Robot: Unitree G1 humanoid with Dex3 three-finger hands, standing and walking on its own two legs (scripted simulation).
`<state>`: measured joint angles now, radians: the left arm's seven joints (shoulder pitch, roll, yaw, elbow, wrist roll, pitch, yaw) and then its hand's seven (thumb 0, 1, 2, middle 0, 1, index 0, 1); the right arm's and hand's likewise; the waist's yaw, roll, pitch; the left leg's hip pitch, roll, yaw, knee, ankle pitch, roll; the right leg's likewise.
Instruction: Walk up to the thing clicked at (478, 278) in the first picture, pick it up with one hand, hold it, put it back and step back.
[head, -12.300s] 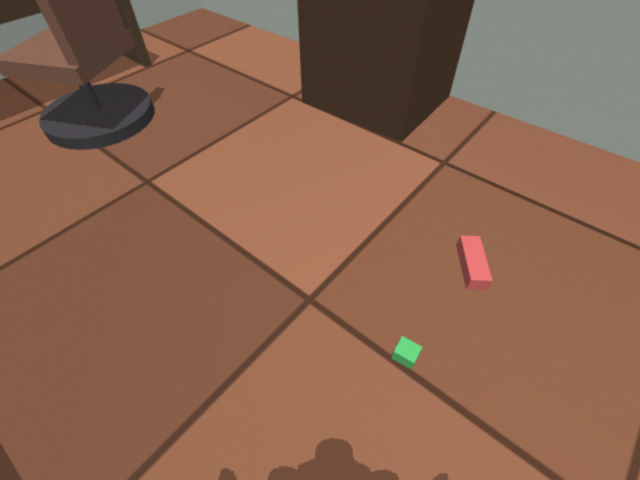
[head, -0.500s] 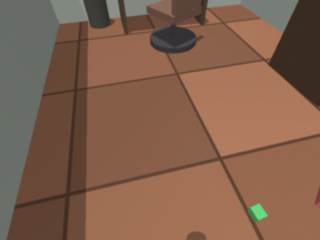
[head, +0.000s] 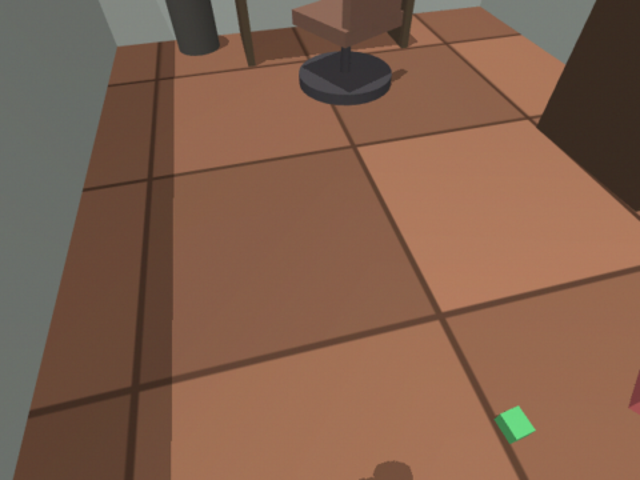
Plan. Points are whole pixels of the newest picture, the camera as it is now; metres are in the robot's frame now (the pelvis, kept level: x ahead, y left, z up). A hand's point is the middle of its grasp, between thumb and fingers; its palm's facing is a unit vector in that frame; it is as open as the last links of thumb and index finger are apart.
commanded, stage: stand
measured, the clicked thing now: out of the picture +0.54 -1.01 -0.75
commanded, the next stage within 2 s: walk up in 0.34 s
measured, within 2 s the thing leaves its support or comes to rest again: neither
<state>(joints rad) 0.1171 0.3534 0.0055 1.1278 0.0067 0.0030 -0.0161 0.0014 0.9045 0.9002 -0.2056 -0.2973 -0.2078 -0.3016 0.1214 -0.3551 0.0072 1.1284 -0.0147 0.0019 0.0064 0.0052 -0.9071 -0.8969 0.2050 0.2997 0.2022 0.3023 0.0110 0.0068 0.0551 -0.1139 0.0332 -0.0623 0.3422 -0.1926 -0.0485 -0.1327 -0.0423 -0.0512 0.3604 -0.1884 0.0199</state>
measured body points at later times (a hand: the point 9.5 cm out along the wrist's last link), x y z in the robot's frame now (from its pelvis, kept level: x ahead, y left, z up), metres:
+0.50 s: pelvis +0.02 +0.00 -0.01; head +0.02 -0.01 +0.44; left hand +0.08 +0.32 -0.13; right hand +0.08 -0.32 -0.14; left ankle +0.00 +0.15 -0.74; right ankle +0.00 -0.13 -0.74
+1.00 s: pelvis +0.19 +0.04 -0.01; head +0.18 +0.06 +0.44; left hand +0.22 +0.37 -0.14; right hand +0.26 -0.28 -0.11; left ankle +0.20 +0.15 -0.75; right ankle +0.23 -0.11 -0.69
